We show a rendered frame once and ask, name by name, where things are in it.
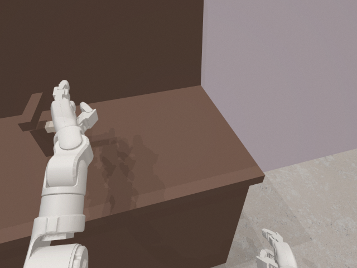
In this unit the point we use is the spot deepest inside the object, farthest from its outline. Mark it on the robot left upper arm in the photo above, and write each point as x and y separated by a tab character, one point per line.
60	256

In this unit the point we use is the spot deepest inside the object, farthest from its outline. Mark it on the tap lever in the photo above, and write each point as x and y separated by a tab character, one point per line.
49	127

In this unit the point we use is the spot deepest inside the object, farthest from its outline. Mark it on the right robot hand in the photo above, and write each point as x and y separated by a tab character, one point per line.
282	255

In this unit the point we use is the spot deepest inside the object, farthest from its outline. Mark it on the robot left forearm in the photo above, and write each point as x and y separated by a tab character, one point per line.
64	188

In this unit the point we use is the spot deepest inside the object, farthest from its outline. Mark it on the counter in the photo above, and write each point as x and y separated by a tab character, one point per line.
169	176

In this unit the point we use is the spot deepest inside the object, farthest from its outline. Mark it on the left robot hand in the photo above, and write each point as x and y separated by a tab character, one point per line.
63	110

